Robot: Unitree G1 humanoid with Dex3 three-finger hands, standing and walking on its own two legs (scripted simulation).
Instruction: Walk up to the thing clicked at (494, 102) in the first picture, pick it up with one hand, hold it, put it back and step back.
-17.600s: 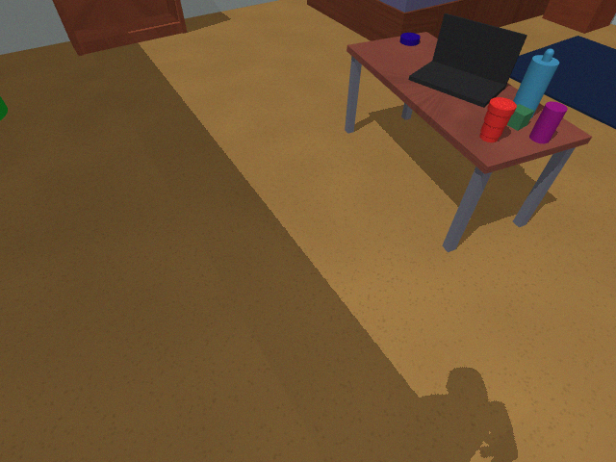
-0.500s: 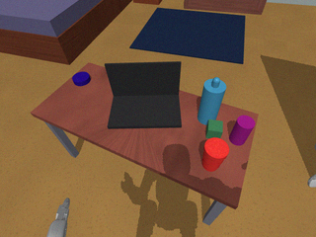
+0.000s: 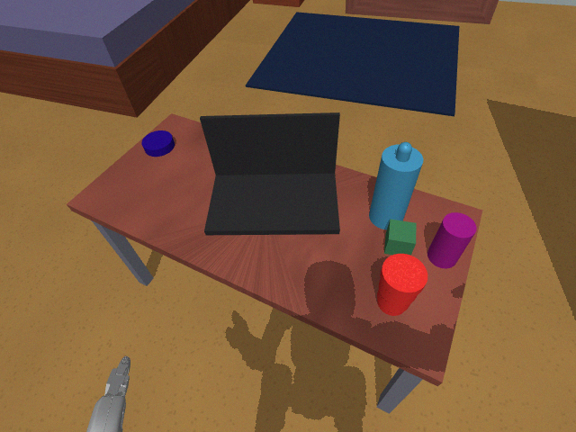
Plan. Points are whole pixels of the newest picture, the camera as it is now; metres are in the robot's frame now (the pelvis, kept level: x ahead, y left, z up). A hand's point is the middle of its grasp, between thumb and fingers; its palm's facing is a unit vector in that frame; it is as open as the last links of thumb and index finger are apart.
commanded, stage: go down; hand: right
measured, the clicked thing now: (397, 288) +0.44 -0.18 -0.20
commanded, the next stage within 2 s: approach in 0.38 s
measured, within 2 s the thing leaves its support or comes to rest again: neither
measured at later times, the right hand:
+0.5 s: hand out of the picture +0.36 -0.38 +0.09, palm faces +0.18 +0.98 -0.09, open 17.4 cm
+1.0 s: hand (503, 286) +0.38 -0.32 -0.07, palm faces +0.14 +0.99 +0.06, open 17.6 cm
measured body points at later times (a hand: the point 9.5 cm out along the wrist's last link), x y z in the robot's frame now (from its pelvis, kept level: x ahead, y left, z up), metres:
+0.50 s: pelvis +0.00 +0.00 +0.00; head +0.05 -0.03 +0.45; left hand +0.14 +0.26 -0.06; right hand +0.34 -0.43 +0.10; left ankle -0.01 +0.13 -0.71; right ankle +0.00 -0.12 -0.71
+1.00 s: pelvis -0.03 -0.01 -0.06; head +0.09 -0.08 +0.36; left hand +0.12 +0.26 -0.06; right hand +0.37 -0.37 -0.07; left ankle -0.01 +0.13 -0.71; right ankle +0.00 -0.12 -0.71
